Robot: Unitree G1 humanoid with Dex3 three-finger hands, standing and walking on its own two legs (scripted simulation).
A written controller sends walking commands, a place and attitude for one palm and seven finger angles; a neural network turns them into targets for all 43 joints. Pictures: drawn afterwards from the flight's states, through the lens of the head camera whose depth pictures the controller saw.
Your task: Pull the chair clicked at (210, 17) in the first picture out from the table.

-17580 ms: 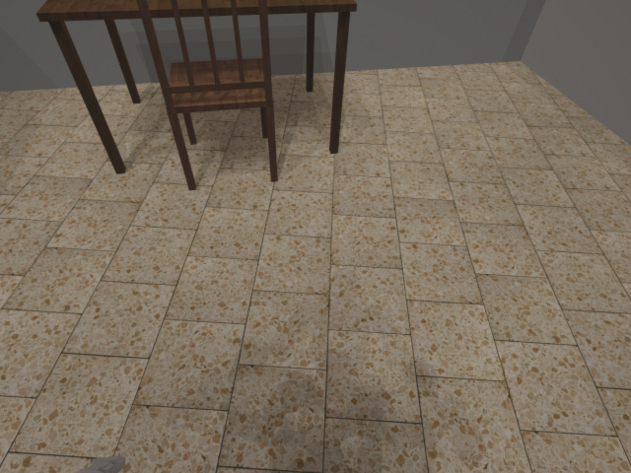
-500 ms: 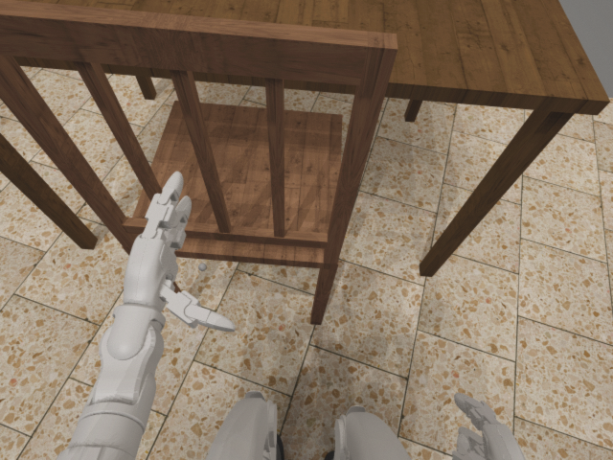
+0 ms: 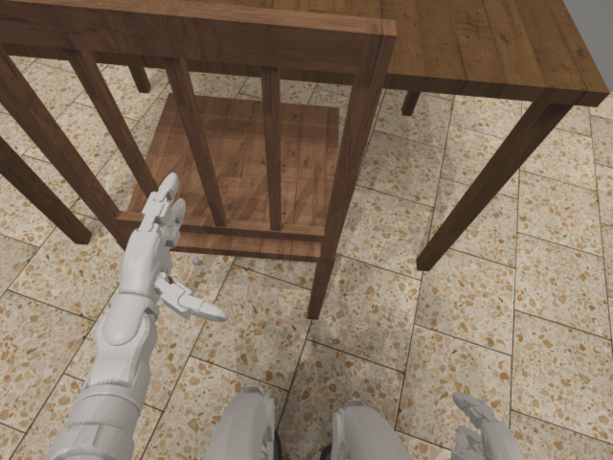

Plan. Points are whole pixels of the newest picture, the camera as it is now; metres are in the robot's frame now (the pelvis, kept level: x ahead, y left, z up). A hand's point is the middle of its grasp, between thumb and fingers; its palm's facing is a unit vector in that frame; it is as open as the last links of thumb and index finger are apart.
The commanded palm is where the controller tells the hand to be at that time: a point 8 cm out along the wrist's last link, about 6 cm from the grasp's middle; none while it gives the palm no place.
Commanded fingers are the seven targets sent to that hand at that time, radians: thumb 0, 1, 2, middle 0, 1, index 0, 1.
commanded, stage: aim the fingers beside a spindle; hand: left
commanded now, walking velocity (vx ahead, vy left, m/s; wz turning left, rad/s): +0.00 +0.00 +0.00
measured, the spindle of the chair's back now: (203, 161) +0.50 +0.15 +0.04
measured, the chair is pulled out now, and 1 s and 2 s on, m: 0.00 0.00 0.00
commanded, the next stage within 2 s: push the fingers through the gap in 0.38 s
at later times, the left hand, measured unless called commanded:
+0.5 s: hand (199, 264) +0.34 +0.14 +0.04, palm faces -0.10 -0.99 -0.04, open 16.9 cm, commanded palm +0.34 +0.19 +0.03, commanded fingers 0.00 -0.50 0.30 -0.06 -0.08 -0.06 -0.08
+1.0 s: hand (212, 234) +0.40 +0.13 +0.02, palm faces -0.08 -1.00 -0.04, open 16.9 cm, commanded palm +0.38 +0.18 +0.02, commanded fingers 0.00 -0.50 0.30 -0.06 -0.08 -0.06 -0.08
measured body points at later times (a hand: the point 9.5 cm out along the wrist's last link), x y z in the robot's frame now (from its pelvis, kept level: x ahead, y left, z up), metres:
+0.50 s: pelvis +0.00 +0.00 +0.01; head +0.10 +0.02 +0.45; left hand +0.34 +0.19 +0.04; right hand +0.14 -0.25 -0.10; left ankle +0.05 +0.07 -0.62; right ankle +0.01 -0.10 -0.62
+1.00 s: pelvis +0.00 +0.00 +0.00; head +0.11 +0.01 +0.44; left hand +0.39 +0.19 +0.02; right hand +0.10 -0.26 -0.11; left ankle +0.05 +0.07 -0.62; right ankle +0.01 -0.10 -0.62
